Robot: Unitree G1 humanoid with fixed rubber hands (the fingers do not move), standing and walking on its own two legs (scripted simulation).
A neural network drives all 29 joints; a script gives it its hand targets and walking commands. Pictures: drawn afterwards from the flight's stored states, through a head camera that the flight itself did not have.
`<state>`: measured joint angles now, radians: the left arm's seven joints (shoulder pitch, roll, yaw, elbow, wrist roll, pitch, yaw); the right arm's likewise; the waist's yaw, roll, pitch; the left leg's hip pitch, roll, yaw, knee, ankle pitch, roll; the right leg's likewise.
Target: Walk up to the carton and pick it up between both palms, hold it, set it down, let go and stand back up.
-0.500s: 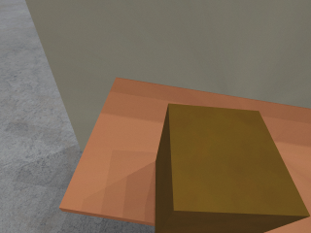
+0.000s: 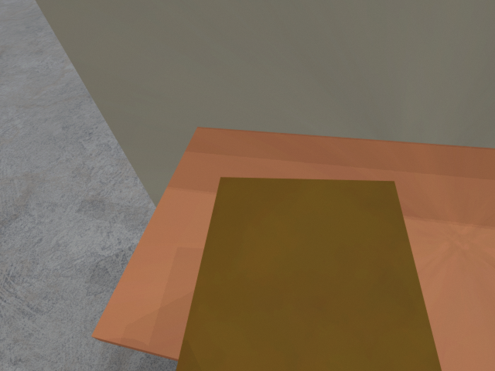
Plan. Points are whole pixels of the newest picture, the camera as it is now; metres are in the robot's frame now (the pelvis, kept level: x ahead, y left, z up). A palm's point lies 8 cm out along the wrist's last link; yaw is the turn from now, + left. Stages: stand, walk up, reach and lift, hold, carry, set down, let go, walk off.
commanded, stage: walk up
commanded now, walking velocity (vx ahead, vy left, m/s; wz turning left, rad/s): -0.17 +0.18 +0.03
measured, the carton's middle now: (299, 305) +0.21 -0.07 +0.07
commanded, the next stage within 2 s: none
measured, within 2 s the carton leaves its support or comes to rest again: neither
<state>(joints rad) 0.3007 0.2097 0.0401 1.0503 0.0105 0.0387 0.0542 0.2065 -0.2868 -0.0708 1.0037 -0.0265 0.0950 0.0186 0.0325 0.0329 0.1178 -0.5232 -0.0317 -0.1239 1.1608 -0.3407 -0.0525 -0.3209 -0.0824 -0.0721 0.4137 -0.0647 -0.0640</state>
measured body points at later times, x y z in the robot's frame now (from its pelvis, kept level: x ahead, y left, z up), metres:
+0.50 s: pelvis -0.06 +0.08 +0.01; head -0.04 +0.14 +0.46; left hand -0.09 +0.32 -0.17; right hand -0.10 -0.16 -0.12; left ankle -0.11 +0.16 -0.75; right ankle -0.05 -0.09 -0.67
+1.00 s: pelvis +0.04 +0.03 -0.02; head +0.07 +0.01 +0.43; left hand +0.16 +0.24 -0.16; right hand -0.09 -0.17 -0.17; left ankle -0.11 +0.16 -0.74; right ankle +0.11 -0.06 -0.75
